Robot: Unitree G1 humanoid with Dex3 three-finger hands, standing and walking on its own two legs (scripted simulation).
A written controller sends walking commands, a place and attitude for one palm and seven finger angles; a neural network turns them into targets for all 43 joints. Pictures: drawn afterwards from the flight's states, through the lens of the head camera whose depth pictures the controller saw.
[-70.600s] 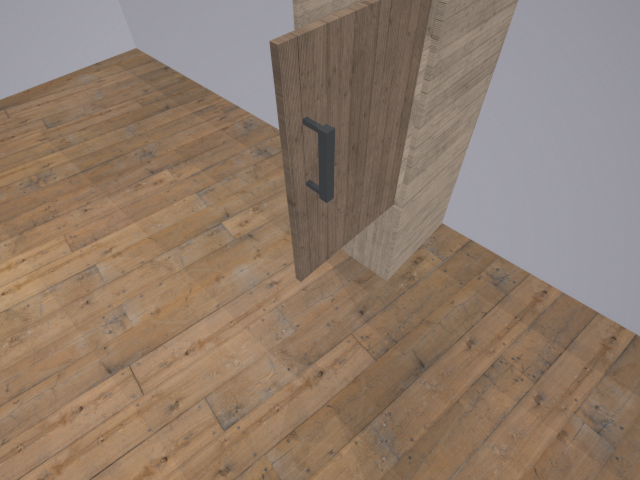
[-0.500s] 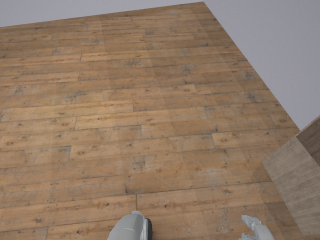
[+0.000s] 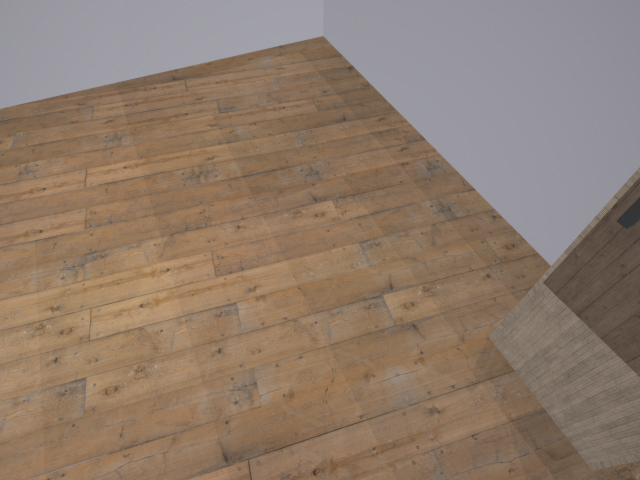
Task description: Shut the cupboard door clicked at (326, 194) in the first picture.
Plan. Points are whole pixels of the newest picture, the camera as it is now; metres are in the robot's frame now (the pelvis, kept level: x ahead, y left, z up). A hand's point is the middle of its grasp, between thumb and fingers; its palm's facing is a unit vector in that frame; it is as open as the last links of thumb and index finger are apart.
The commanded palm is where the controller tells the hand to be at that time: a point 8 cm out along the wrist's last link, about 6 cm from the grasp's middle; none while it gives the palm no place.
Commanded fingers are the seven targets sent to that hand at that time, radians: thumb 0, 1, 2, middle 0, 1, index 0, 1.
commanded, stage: turn to face it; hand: left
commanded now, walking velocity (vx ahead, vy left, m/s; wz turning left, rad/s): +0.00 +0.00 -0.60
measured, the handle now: out of the picture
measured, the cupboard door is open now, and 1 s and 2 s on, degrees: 3 3 3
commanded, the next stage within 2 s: take the last steps up to it in 1.50 s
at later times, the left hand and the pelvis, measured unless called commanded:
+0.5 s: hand (175, 432) +0.19 +0.23 -0.16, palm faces -0.26 -0.94 -0.22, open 7.4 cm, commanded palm none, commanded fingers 0.00 0.90 0.90 -0.20 -0.30 -0.20 -0.30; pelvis +0.04 +0.05 +0.01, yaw -18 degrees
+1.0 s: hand (231, 407) +0.23 +0.16 -0.15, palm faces -0.56 -0.79 -0.24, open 7.4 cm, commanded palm none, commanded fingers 0.00 0.90 0.90 -0.20 -0.30 -0.20 -0.30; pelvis +0.04 +0.05 +0.01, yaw -35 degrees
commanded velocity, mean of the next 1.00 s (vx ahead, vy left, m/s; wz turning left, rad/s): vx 0.00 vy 0.00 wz -0.60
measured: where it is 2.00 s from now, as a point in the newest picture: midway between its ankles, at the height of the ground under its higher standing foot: outside the picture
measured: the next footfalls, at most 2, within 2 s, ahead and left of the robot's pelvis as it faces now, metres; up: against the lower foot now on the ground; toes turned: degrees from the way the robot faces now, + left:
left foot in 0.36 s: +0.12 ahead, +0.14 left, +0.00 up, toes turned -10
right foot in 0.76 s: +0.00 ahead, -0.08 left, +0.00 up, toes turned -32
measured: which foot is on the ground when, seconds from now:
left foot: down 0.00-0.02, up 0.04-0.34, down 0.36-0.76, up 0.78-1.00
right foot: down 0.00-0.38, up 0.40-0.74, down 0.76-1.00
